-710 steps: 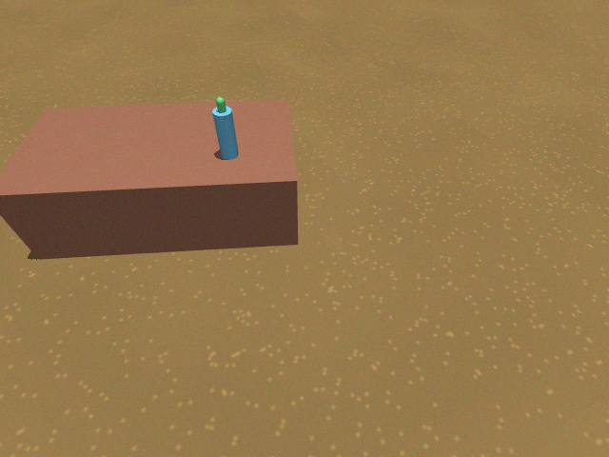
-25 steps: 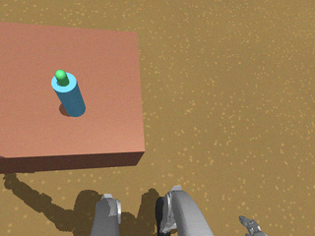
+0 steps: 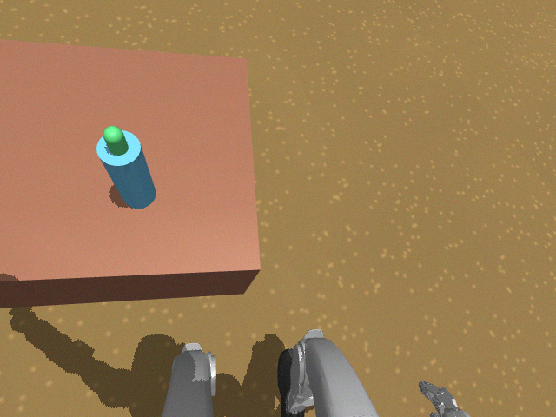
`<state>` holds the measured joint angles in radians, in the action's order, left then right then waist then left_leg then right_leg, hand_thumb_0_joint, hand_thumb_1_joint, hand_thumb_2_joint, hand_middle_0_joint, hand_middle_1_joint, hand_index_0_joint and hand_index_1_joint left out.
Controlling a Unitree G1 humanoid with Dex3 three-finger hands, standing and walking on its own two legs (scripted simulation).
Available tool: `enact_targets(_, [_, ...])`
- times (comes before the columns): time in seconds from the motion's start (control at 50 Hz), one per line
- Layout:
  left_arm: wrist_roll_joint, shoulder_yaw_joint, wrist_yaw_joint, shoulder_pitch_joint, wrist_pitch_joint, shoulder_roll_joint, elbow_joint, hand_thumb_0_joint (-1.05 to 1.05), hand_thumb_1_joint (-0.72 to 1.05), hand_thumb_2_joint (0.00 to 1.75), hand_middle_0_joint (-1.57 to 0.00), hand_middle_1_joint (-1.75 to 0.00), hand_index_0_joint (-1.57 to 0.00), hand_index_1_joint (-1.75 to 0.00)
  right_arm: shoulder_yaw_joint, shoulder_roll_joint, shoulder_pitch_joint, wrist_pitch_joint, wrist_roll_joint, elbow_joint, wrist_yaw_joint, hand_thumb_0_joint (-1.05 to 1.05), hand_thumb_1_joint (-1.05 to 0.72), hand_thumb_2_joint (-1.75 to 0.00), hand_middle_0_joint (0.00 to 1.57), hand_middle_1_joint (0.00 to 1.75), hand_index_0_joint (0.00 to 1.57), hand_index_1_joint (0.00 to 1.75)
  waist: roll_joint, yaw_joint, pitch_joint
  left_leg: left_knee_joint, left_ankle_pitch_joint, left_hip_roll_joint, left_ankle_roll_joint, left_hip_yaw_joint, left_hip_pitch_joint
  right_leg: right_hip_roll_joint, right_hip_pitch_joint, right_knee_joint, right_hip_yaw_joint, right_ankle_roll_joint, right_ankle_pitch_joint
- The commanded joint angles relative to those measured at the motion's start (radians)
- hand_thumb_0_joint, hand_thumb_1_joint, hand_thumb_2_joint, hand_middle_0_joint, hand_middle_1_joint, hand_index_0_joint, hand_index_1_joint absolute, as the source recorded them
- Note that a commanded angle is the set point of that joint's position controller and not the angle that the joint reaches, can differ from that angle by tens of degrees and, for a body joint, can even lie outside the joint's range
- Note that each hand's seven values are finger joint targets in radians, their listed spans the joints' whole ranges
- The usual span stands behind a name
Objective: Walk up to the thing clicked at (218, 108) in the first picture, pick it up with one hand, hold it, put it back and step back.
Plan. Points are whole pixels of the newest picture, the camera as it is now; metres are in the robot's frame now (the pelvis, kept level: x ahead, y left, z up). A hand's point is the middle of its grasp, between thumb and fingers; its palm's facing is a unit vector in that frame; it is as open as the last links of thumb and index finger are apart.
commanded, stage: go down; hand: left
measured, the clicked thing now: (127, 167) +0.54 +0.23 -0.18
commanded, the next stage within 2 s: approach in 0.46 s
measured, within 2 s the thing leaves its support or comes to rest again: neither
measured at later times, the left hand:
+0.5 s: hand out of the picture +0.43 +0.44 +0.08, palm faces +0.34 -0.94 -0.01, open 17.6 cm
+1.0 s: hand out of the picture +0.44 +0.38 -0.08, palm faces +0.27 -0.96 +0.05, open 17.7 cm
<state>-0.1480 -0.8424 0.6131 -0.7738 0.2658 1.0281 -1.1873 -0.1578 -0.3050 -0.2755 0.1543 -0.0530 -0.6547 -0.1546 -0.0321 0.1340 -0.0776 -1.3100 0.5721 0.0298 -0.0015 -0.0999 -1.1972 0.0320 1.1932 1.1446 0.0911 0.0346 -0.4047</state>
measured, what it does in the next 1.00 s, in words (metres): lowers itself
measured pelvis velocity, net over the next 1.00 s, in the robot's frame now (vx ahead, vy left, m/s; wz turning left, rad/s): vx -0.02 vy -0.01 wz -0.02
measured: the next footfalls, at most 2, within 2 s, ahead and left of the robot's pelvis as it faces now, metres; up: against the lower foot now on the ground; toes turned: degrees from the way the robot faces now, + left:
none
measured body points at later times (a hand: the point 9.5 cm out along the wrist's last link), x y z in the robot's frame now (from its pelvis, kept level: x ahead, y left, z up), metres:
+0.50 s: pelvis +0.00 +0.00 +0.00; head +0.18 +0.06 +0.41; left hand +0.40 +0.49 +0.09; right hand +0.07 -0.27 -0.09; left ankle +0.01 +0.11 -0.62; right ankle +0.07 -0.15 -0.62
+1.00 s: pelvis -0.02 -0.01 -0.09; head +0.20 +0.07 +0.30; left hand +0.42 +0.43 -0.08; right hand +0.07 -0.28 -0.18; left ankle +0.01 +0.11 -0.62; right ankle +0.07 -0.15 -0.62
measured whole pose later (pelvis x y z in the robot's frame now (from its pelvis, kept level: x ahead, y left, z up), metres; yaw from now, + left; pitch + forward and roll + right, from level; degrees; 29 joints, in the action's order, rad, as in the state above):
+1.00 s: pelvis -0.02 -0.01 -0.09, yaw -1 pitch +34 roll -7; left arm -0.17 -0.78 0.57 -0.84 0.49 0.91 -1.30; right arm -0.16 -0.33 -0.21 0.16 -0.09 -0.65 -0.09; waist -0.05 0.18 -0.10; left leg -1.65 0.67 0.01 -0.01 -0.11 -1.57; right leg 0.05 1.59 1.51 0.08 0.03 -0.50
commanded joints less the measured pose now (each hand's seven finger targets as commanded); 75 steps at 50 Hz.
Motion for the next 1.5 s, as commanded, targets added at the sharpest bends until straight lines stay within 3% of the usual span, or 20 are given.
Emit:
enact_targets(0.0, [-0.041,-0.034,-0.004,-0.208,0.066,0.407,0.176,0.00,-0.58,0.05,-0.06,-0.06,-0.06,-0.07,0.085,-0.221,-0.156,0.020,0.011,0.037,-0.023,0.00,-0.90,-0.90,0.20,0.30,0.20,0.30,0.282,-0.035,-0.503,0.194,-0.443,-0.010,-0.010,-0.003,0.381,-0.033,-0.239,-0.079,-0.015,-0.066,0.182])
enact_targets(0.14, [-0.050,-0.033,0.009,-0.242,0.077,0.412,0.241,0.00,-0.57,0.05,-0.06,-0.05,-0.06,-0.06,0.092,-0.229,-0.168,0.016,0.010,0.033,-0.015,0.00,-0.90,-0.90,0.20,0.30,0.20,0.30,0.340,-0.046,-0.546,0.191,-0.527,0.002,-0.025,-0.024,0.475,-0.034,-0.175,-0.060,-0.005,-0.072,0.183])
enact_targets(0.28, [-0.035,-0.037,-0.016,-0.263,0.072,0.427,0.198,0.00,-0.57,0.06,-0.06,-0.06,-0.06,-0.07,0.084,-0.219,-0.165,0.011,0.008,0.027,-0.017,0.00,-0.89,-0.90,0.20,0.30,0.20,0.30,0.321,-0.038,-0.533,0.192,-0.455,-0.007,-0.015,-0.010,0.415,-0.031,-0.211,-0.064,-0.017,-0.068,0.170])
enact_targets(0.36, [-0.019,-0.042,-0.024,-0.270,0.071,0.452,0.211,0.00,-0.58,0.05,-0.06,-0.06,-0.06,-0.07,0.086,-0.221,-0.164,0.007,0.005,0.035,-0.015,0.00,-0.90,-0.90,0.20,0.30,0.20,0.30,0.345,-0.054,-0.529,0.200,-0.415,-0.009,-0.014,-0.004,0.400,-0.030,-0.215,-0.069,-0.020,-0.071,0.143])
enact_targets(0.42, [-0.015,-0.035,-0.028,-0.248,0.068,0.444,0.180,0.00,-0.59,0.05,-0.06,-0.07,-0.06,-0.08,0.080,-0.213,-0.158,0.007,0.007,0.045,-0.011,0.00,-0.90,-0.90,0.20,0.30,0.20,0.30,0.283,-0.040,-0.497,0.199,-0.359,-0.014,-0.001,0.012,0.322,-0.030,-0.275,-0.084,-0.029,-0.065,0.146])
enact_targets(0.52, [-0.040,-0.049,-0.005,-0.234,0.085,0.437,0.195,0.00,-0.57,0.04,-0.06,-0.07,-0.06,-0.07,0.089,-0.230,-0.156,0.010,0.012,0.041,-0.011,0.00,-0.90,-0.90,0.20,0.30,0.20,0.30,0.305,-0.033,-0.518,0.187,-0.424,-0.005,-0.013,-0.011,0.382,-0.034,-0.204,-0.062,-0.014,-0.068,0.154])
enact_targets(0.56, [-0.043,-0.044,0.007,-0.204,0.082,0.428,0.169,0.00,-0.61,0.00,-0.07,-0.04,-0.08,-0.03,0.083,-0.222,-0.150,0.009,0.012,0.042,-0.012,0.00,-0.87,-0.89,0.20,0.30,0.20,0.30,0.289,-0.033,-0.511,0.177,-0.426,-0.010,-0.008,-0.001,0.356,-0.030,-0.230,-0.066,-0.020,-0.066,0.170])
enact_targets(0.64, [-0.061,0.010,0.020,-0.193,0.085,0.329,0.113,0.00,-0.61,0.00,-0.07,-0.04,-0.08,-0.04,0.088,-0.222,-0.145,0.013,0.018,0.041,-0.012,0.00,-0.86,-0.89,0.20,0.30,0.20,0.30,0.256,-0.013,-0.443,0.165,-0.359,-0.009,-0.006,-0.001,0.292,-0.032,-0.163,-0.048,-0.021,-0.067,0.128])
enact_targets(0.72, [-0.077,0.040,0.012,-0.218,0.123,0.266,0.076,0.00,-0.61,0.00,-0.07,-0.04,-0.08,-0.03,0.084,-0.219,-0.140,0.023,0.014,0.037,-0.003,0.00,-0.86,-0.88,0.20,0.30,0.20,0.30,0.243,-0.003,-0.414,0.111,-0.309,-0.009,-0.008,-0.008,0.226,-0.029,-0.066,0.006,-0.017,-0.070,0.085])
enact_targets(0.8, [-0.075,0.059,-0.008,-0.248,0.195,0.235,0.056,0.00,-0.61,0.00,-0.06,-0.04,-0.07,-0.04,0.076,-0.208,-0.133,0.027,0.002,0.032,0.014,0.00,-0.86,-0.88,0.20,0.30,0.20,0.30,0.222,0.008,-0.468,-0.001,-0.293,-0.021,0.003,0.009,0.104,-0.022,-0.013,0.097,-0.031,-0.071,0.088])
enact_targets(0.86, [-0.066,0.050,-0.021,-0.285,0.254,0.243,0.064,0.00,-0.61,0.00,-0.05,-0.05,-0.06,-0.05,0.071,-0.220,-0.129,0.026,-0.014,0.020,0.030,0.00,-0.86,-0.89,0.20,0.30,0.20,0.30,0.295,0.006,-0.553,-0.085,-0.415,-0.012,-0.011,-0.012,0.153,-0.017,0.116,0.205,-0.023,-0.078,0.120])
enact_targets(0.9, [-0.057,0.041,-0.033,-0.328,0.290,0.259,0.086,0.00,-0.61,0.03,-0.05,-0.06,-0.05,-0.05,0.075,-0.225,-0.132,0.021,-0.024,0.016,0.040,0.00,-0.87,-0.89,0.20,0.30,0.20,0.30,0.318,0.006,-0.606,-0.141,-0.411,-0.015,-0.010,-0.006,0.125,-0.014,0.150,0.258,-0.028,-0.079,0.119])
enact_targets(0.98, [-0.032,0.002,-0.066,-0.406,0.338,0.296,0.135,0.00,-0.61,0.04,-0.04,-0.07,-0.04,-0.07,0.077,-0.236,-0.120,0.006,-0.048,0.014,0.061,0.00,-0.88,-0.89,0.20,0.30,0.20,0.30,0.421,-0.010,-0.720,-0.212,-0.445,-0.005,-0.023,-0.015,0.159,-0.011,0.242,0.380,-0.030,-0.085,0.109])
enact_targets(1.08, [0.015,0.043,-0.115,-0.463,0.335,0.233,0.140,0.00,-0.61,0.07,-0.03,-0.08,-0.03,-0.08,0.089,-0.246,-0.130,-0.020,-0.071,0.017,0.089,0.00,-0.89,-0.90,0.20,0.30,0.20,0.30,0.469,0.014,-0.783,-0.297,-0.480,-0.008,-0.023,-0.006,0.087,-0.008,0.286,0.481,-0.029,-0.089,0.145])
enact_targets(1.16, [0.033,0.108,-0.157,-0.470,0.316,0.097,0.110,0.00,-0.61,0.05,-0.04,-0.08,-0.04,-0.08,0.100,-0.238,-0.125,-0.037,-0.071,0.029,0.111,0.00,-0.90,-0.90,0.20,0.30,0.20,0.30,0.417,0.043,-0.752,-0.361,-0.364,-0.015,-0.014,0.006,-0.077,-0.003,0.322,0.545,-0.027,-0.085,0.113])
enact_targets(1.2, [0.037,0.107,-0.191,-0.455,0.312,0.074,0.075,0.00,-0.61,0.05,-0.04,-0.09,-0.05,-0.09,0.100,-0.236,-0.125,-0.043,-0.067,0.033,0.124,0.00,-0.90,-0.90,0.20,0.30,0.20,0.30,0.356,0.052,-0.714,-0.401,-0.296,-0.020,-0.006,0.011,-0.185,-0.002,0.345,0.578,-0.024,-0.080,0.086])
enact_targets(1.24, [0.040,0.134,-0.219,-0.467,0.318,0.009,0.038,0.00,-0.61,0.07,-0.04,-0.10,-0.05,-0.10,0.104,-0.226,-0.119,-0.052,-0.062,0.041,0.136,0.00,-0.90,-0.90,0.20,0.30,0.20,0.30,0.265,0.079,-0.645,-0.435,-0.142,-0.028,0.008,0.025,-0.342,-0.001,0.360,0.589,-0.026,-0.069,0.008])
enact_targets(1.3, [0.059,0.086,-0.279,-0.492,0.354,0.096,0.080,0.00,-0.61,0.02,-0.04,-0.10,-0.07,-0.08,0.100,-0.223,-0.108,-0.060,-0.060,0.051,0.157,0.00,-0.89,-0.89,0.20,0.30,0.20,0.30,0.213,0.054,-0.654,-0.483,-0.015,-0.039,0.025,0.057,-0.488,-0.001,0.327,0.614,-0.037,-0.055,-0.071])
enact_targets(1.36, [0.085,0.075,-0.342,-0.585,0.380,0.120,0.163,0.00,-0.61,0.04,-0.05,-0.11,-0.07,-0.09,0.106,-0.222,-0.107,-0.075,-0.061,0.065,0.173,0.00,-0.90,-0.89,0.20,0.30,0.20,0.30,0.223,0.049,-0.741,-0.509,0.029,-0.045,0.028,0.067,-0.504,0.000,0.302,0.640,-0.040,-0.047,-0.101])
enact_targets(1.48, [0.158,0.148,-0.464,-0.713,0.345,0.093,0.302,0.00,-0.59,0.04,-0.05,-0.10,-0.07,-0.09,0.130,-0.215,-0.138,-0.114,-0.061,0.033,0.182,0.00,-0.90,-0.89,0.20,0.30,0.20,0.30,0.372,0.045,-0.858,-0.494,0.090,-0.049,0.018,0.079,-0.415,0.002,0.327,0.649,-0.042,-0.049,-0.138])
